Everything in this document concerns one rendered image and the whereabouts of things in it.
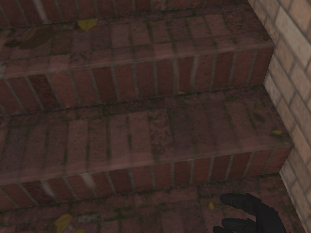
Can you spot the right robot hand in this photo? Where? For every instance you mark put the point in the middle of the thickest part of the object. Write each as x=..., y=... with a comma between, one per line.
x=267, y=219

